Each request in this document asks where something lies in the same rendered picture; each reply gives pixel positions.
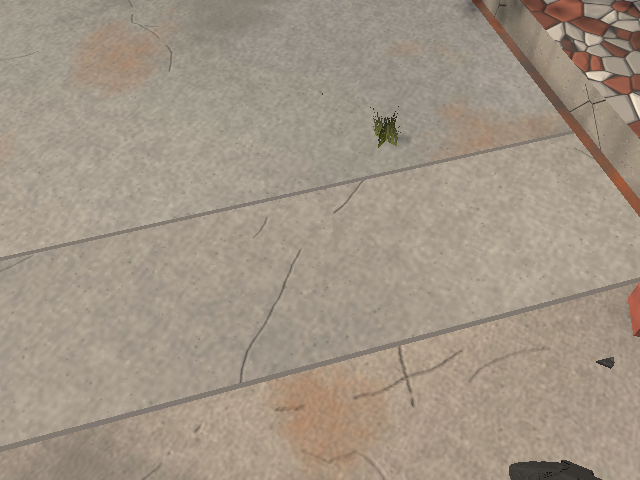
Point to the robot right hand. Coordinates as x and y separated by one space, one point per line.
543 470

